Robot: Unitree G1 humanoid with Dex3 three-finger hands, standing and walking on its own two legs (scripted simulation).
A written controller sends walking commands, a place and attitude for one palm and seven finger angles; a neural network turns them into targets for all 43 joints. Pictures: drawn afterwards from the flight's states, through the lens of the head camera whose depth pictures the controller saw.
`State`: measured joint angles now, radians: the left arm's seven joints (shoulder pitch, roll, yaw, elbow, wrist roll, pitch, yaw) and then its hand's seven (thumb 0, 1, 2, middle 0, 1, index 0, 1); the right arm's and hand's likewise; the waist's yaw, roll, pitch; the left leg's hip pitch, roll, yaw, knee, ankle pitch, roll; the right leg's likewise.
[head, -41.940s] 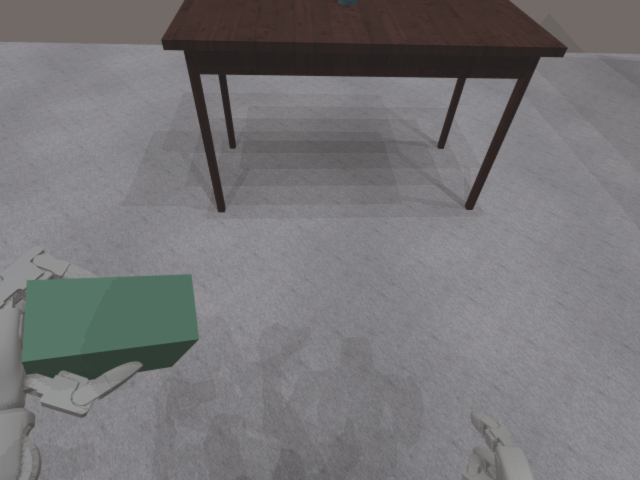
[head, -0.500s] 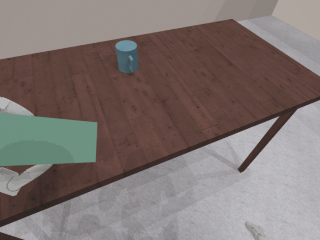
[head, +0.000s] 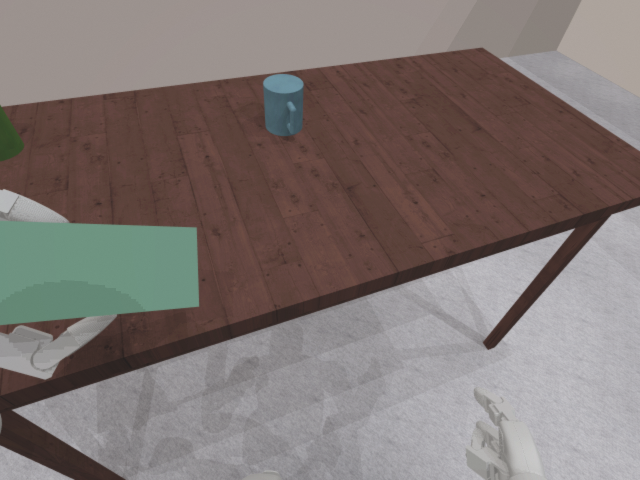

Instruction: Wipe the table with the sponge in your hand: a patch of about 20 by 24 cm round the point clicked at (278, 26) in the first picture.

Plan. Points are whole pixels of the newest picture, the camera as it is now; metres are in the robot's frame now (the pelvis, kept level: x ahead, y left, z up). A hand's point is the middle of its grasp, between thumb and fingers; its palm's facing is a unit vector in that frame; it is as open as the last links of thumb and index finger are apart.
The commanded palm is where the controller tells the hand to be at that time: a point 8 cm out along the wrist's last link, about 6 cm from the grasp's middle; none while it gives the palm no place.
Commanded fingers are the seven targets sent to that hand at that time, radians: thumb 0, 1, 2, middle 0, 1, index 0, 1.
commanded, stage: step back with the hand held close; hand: left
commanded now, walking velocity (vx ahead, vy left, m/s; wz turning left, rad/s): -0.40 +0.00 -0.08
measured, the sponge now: (124, 273) +0.24 +0.20 +0.20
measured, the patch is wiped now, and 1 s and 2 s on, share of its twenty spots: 1.00 1.00 1.00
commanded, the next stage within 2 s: stop stepping back and stand still in 0.62 s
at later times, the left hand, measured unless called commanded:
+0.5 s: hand (47, 358) +0.16 +0.21 +0.22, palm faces +0.30 -0.86 -0.41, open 10.3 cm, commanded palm +0.09 +0.27 +0.24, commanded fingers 0.00 0.10 1.30 -1.20 -1.60 -1.20 -1.60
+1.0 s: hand out of the picture +0.01 +0.18 +0.22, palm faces +0.35 -0.86 -0.36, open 10.3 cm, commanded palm -0.05 +0.23 +0.24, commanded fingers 0.00 0.10 1.30 -1.20 -1.60 -1.20 -1.60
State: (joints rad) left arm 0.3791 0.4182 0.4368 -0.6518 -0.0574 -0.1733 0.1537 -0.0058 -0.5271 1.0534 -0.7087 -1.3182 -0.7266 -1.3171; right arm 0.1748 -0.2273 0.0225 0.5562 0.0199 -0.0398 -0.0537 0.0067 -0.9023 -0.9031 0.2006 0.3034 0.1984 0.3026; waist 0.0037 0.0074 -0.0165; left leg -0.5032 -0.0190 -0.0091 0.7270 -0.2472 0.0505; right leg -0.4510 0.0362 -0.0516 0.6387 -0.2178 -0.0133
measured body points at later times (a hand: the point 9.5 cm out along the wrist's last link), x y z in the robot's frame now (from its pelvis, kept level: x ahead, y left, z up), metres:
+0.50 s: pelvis -0.07 -0.01 +0.01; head -0.03 +0.03 +0.45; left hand +0.14 +0.25 +0.24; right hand +0.09 -0.26 -0.06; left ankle -0.08 +0.10 -0.72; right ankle -0.05 -0.15 -0.71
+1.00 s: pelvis -0.22 -0.04 +0.01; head -0.23 -0.03 +0.46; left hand -0.02 +0.22 +0.24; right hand -0.08 -0.30 -0.07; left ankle -0.25 +0.08 -0.64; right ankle -0.16 -0.17 -0.71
